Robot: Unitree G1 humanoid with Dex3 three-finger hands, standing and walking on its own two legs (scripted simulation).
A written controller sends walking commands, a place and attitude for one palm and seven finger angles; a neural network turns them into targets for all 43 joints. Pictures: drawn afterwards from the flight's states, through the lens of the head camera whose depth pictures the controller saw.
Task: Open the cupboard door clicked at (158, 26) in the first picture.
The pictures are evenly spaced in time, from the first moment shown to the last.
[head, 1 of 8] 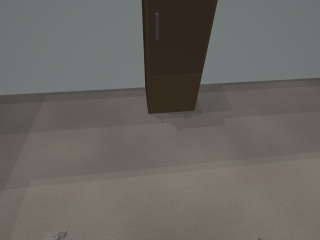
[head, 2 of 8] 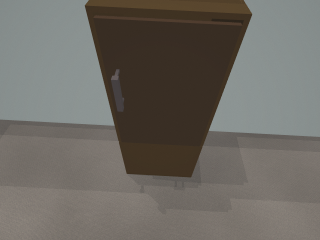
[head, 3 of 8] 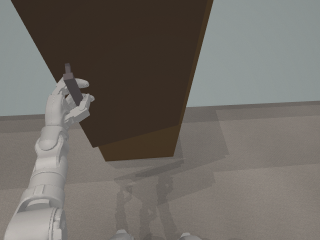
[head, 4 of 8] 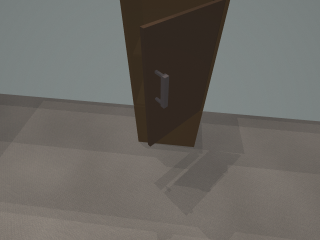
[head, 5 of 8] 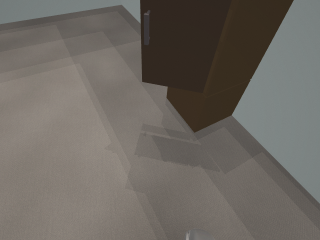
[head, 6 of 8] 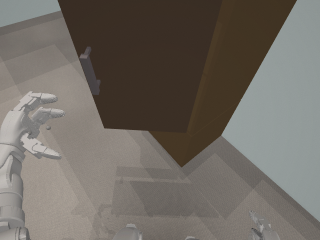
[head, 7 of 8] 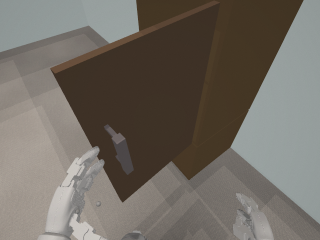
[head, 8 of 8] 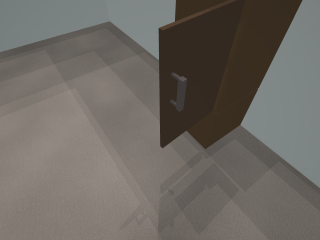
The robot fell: no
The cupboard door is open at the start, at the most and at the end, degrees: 0 96 95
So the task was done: yes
